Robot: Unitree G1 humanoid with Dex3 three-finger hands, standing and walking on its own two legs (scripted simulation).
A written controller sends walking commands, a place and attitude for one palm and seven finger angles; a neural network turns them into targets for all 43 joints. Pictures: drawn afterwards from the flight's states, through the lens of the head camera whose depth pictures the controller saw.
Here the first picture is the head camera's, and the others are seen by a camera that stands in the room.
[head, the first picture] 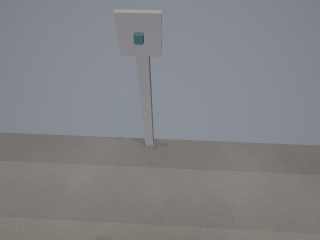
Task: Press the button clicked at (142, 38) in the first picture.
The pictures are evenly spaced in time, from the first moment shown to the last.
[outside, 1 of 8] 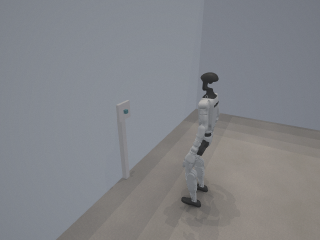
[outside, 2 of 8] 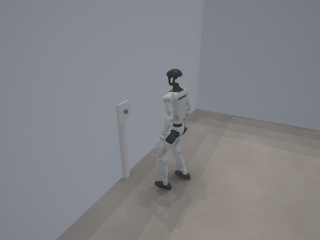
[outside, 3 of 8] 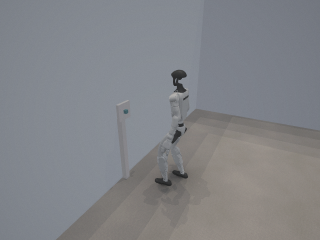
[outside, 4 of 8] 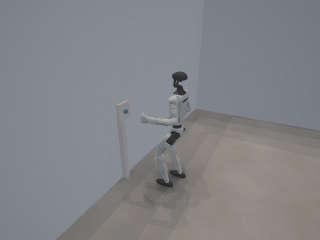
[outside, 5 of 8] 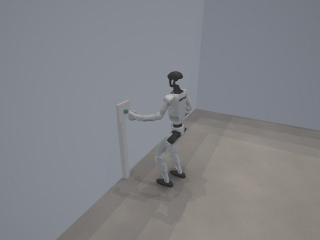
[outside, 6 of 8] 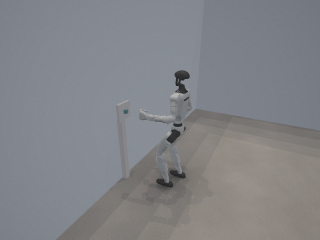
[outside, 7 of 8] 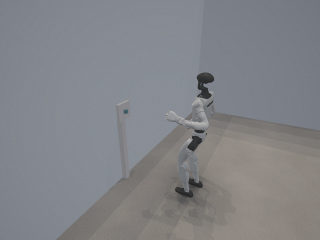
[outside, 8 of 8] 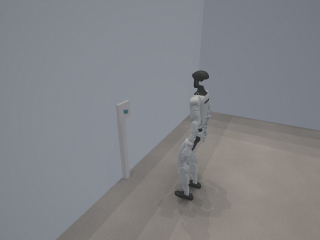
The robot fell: no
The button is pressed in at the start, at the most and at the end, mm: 0 11 0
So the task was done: yes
